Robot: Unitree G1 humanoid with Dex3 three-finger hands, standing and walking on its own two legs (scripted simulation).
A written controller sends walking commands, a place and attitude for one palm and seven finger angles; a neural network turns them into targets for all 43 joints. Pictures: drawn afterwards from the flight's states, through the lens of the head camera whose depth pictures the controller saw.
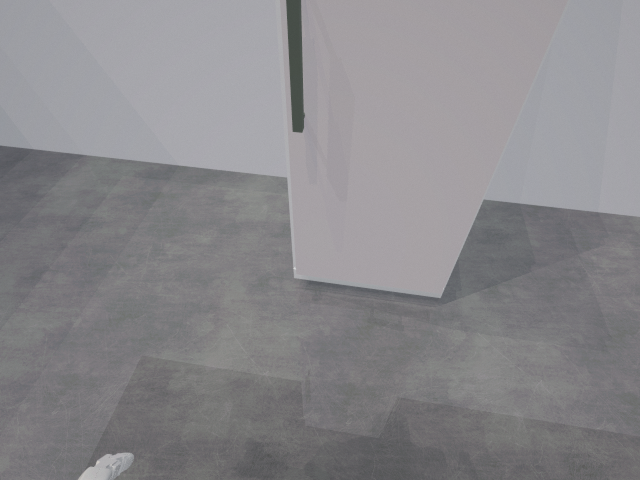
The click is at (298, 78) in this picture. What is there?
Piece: fridge door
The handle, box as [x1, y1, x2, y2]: [286, 0, 304, 132]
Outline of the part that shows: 286,0 292,128 293,131 301,132 303,128 304,113 302,101 300,0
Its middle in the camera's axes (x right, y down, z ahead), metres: -0.05 -0.38 +0.80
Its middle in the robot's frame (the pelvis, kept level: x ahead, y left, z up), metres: +0.87 +0.09 +0.13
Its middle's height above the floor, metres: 0.90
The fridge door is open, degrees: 0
